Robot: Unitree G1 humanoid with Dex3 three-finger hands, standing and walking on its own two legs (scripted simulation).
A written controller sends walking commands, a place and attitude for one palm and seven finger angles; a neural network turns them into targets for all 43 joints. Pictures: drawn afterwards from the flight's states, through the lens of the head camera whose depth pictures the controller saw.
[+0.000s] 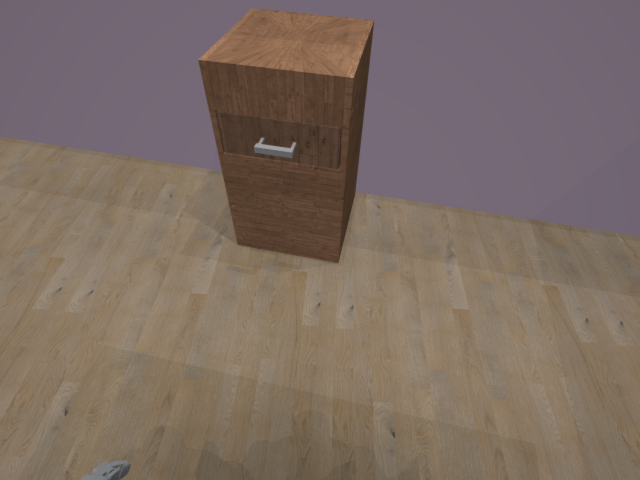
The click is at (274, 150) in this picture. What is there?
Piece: drawer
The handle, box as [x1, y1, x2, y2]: [254, 138, 296, 157]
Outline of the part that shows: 254,146 255,152 292,157 296,142 293,142 290,148 265,145 262,143 264,138 261,138 259,142 256,143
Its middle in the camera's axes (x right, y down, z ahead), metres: -0.14 -0.28 +1.20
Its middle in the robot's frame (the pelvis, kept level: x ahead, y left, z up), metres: +1.06 +0.19 -0.22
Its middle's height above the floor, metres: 0.55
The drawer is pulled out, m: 0.00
